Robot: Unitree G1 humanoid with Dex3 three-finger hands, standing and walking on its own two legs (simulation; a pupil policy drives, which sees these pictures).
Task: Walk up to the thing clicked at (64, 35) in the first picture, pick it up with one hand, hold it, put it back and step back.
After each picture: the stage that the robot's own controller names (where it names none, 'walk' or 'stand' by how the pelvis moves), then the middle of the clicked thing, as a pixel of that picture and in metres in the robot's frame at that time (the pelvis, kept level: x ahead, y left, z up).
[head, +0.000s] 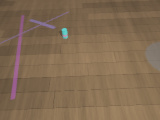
stand; (64, 33) +1.58 +0.20 -0.72
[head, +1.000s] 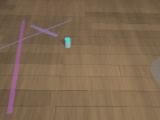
walk; (67, 42) +1.44 +0.12 -0.71
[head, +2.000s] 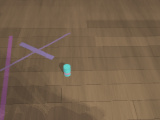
walk; (67, 70) +0.91 +0.10 -0.72
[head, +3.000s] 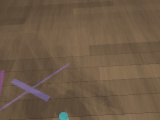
walk; (64, 119) +0.49 +0.18 -0.69
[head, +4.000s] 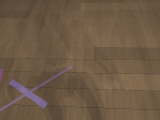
stand; out of the picture +0.34 +0.23 -0.69
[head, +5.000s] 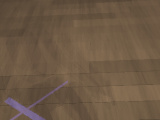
stand; out of the picture +0.32 +0.22 -0.72
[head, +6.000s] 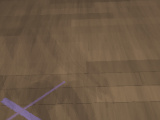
stand; out of the picture +0.31 +0.23 -0.73
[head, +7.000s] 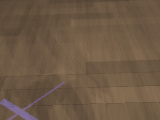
stand; out of the picture +0.30 +0.24 -0.73
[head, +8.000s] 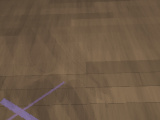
stand; out of the picture +0.29 +0.24 -0.73
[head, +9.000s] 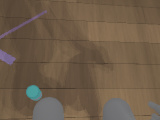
go down; (34, 93) +0.36 +0.24 -0.45
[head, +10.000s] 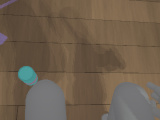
go down; (28, 76) +0.38 +0.27 -0.32
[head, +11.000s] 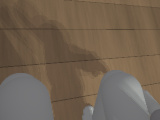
close in; out of the picture +0.34 +0.30 -0.23
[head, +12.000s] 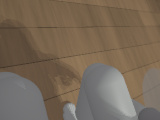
close; out of the picture +0.34 +0.31 -0.21
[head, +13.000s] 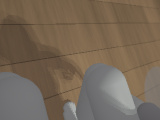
lift; out of the picture +0.33 +0.31 -0.21
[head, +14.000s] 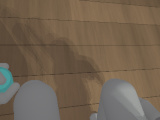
lift; (1, 83) +0.31 +0.28 -0.09
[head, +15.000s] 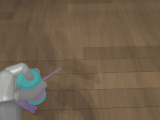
lift; (32, 87) +0.33 +0.18 +0.04
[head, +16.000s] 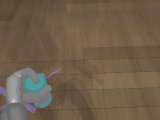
hold; (39, 91) +0.33 +0.17 +0.00
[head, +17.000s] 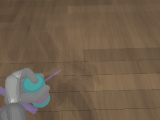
hold; (37, 91) +0.33 +0.18 +0.00
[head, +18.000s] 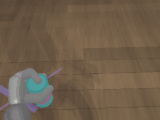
hold; (40, 91) +0.33 +0.17 +0.00
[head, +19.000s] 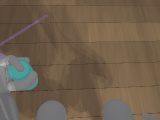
crouch; (24, 75) +0.37 +0.22 -0.08
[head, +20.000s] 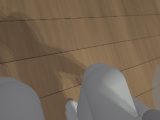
lower; out of the picture +0.35 +0.32 -0.22
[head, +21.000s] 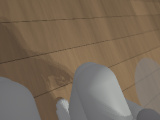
lower; out of the picture +0.37 +0.32 -0.22
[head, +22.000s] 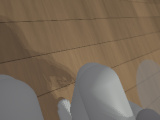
lower; out of the picture +0.36 +0.32 -0.21
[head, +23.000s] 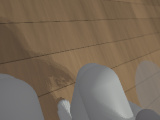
lower; out of the picture +0.36 +0.32 -0.21
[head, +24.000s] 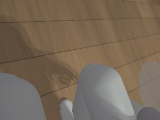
loosen; out of the picture +0.34 +0.31 -0.22
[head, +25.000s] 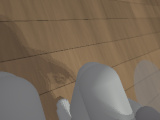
withdraw; out of the picture +0.34 +0.30 -0.22
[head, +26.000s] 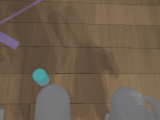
walk; (41, 77) +0.40 +0.25 -0.38
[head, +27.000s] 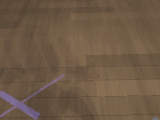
stand; out of the picture +0.33 +0.21 -0.66
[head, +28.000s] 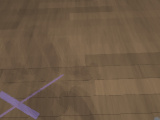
stand; out of the picture +0.34 +0.22 -0.66
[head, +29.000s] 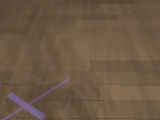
stand; out of the picture +0.36 +0.20 -0.71
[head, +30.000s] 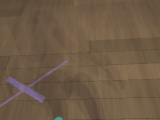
walk; out of the picture +0.38 +0.24 -0.69
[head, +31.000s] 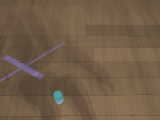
walk; (58, 97) +0.53 +0.19 -0.70
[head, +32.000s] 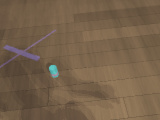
walk; (53, 71) +0.82 +0.29 -0.69
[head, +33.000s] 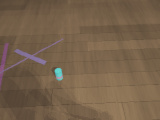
stand; (58, 74) +0.95 +0.24 -0.71
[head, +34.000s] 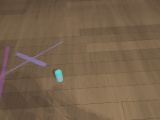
stand; (59, 75) +0.97 +0.25 -0.72
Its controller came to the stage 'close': yes
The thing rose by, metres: 0.71
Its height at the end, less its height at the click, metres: +0.00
